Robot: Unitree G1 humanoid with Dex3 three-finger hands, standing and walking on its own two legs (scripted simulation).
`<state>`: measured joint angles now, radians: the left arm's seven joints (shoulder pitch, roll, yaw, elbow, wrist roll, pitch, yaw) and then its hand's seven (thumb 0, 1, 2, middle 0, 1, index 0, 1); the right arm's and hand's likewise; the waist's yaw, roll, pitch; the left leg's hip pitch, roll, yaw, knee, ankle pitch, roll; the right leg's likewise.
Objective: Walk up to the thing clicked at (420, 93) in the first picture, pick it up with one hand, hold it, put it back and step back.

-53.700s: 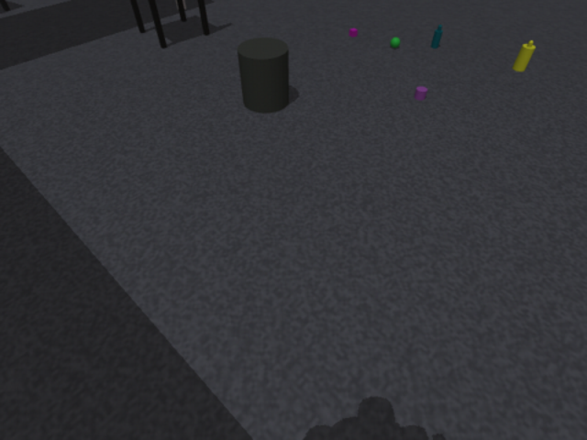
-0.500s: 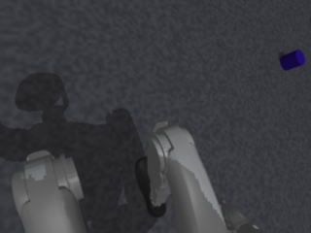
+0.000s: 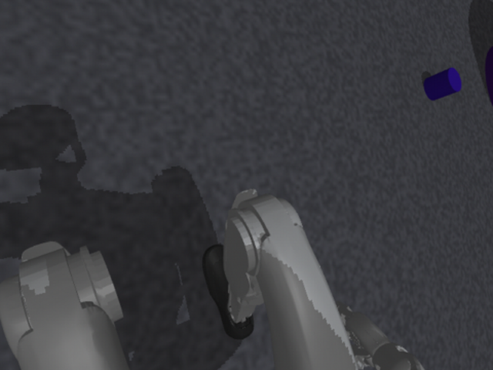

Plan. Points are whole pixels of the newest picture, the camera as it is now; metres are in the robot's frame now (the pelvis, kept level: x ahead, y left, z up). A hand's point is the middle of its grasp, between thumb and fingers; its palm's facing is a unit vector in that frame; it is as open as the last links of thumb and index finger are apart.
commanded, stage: rest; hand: left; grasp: from above
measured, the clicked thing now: out of the picture +0.43 +0.42 -0.26
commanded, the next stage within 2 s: open in 0.26 s
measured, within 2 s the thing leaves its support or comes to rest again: rests again in 0.02 s
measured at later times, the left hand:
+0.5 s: hand out of the picture +0.42 +0.41 -0.23, palm faces -0.44 -0.17 -0.88, open 9.5 cm
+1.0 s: hand out of the picture +0.42 +0.41 -0.22, palm faces -0.44 -0.17 -0.88, open 13.8 cm
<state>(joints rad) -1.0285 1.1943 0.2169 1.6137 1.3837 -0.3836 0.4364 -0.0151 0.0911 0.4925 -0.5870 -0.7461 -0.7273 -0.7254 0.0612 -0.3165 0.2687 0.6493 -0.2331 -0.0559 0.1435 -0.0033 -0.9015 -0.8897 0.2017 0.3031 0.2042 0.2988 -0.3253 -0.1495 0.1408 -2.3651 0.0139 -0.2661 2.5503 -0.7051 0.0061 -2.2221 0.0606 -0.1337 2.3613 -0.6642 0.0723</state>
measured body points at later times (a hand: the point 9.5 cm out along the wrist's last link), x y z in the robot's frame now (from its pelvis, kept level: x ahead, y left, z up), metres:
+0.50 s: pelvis +0.00 +0.00 +0.00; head +0.26 +0.16 +0.32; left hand +0.44 +0.42 -0.18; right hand +0.09 -0.26 -0.06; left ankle +0.06 +0.12 -0.27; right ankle +0.12 -0.13 -0.27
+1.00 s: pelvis +0.00 +0.00 +0.00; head +0.26 +0.16 +0.33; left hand +0.44 +0.42 -0.17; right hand +0.09 -0.26 -0.05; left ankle +0.06 +0.12 -0.27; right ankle +0.12 -0.13 -0.27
